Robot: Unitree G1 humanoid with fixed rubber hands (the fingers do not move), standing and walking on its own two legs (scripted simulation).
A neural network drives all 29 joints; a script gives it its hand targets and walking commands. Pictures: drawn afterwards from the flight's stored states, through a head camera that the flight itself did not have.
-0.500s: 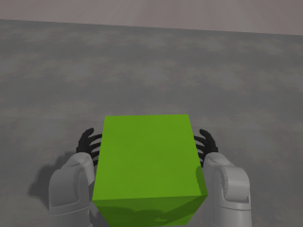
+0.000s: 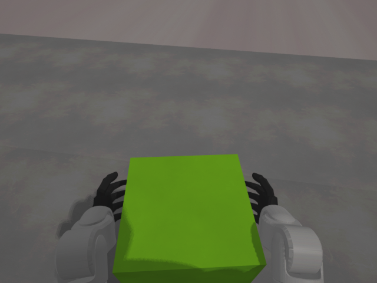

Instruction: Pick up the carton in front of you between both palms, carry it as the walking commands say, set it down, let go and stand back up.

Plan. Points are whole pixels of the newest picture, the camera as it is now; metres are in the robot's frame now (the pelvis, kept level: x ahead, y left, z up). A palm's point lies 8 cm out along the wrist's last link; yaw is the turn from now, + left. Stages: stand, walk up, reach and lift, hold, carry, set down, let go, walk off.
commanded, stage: carry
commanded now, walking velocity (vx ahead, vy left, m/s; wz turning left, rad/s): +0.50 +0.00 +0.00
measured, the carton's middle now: (186, 232) +0.24 +0.01 +0.02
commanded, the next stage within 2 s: none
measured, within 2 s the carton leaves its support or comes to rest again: neither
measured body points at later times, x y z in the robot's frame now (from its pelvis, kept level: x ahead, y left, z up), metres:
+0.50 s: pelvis +0.33 +0.05 +0.01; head +0.33 +0.06 +0.46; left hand +0.60 +0.18 +0.08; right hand +0.57 -0.13 +0.08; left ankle +0.31 +0.13 -0.74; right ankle +0.34 -0.10 -0.68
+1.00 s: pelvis +0.65 -0.02 +0.01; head +0.67 -0.04 +0.45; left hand +0.91 +0.13 +0.08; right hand +0.92 -0.17 +0.07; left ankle +0.71 +0.11 -0.70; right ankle +0.63 -0.10 -0.74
